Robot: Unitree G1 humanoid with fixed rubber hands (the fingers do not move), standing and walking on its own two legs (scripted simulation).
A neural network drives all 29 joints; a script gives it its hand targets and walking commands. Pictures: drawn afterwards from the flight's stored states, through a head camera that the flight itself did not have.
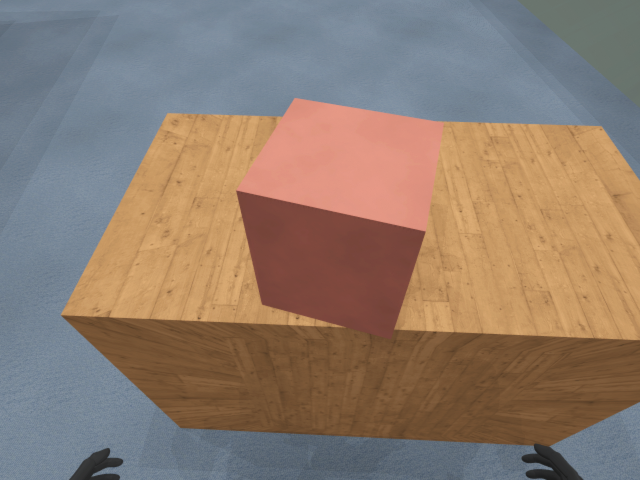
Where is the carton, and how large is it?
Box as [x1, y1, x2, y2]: [236, 98, 443, 338]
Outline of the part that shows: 294,98 236,190 262,304 390,338 425,232 443,123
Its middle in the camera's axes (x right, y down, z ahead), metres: +0.03 -0.03 +0.57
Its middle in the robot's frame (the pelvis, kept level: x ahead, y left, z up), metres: +0.45 -0.04 +0.05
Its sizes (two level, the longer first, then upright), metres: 0.210 0.200 0.250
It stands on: a pedestal, 0.68 m high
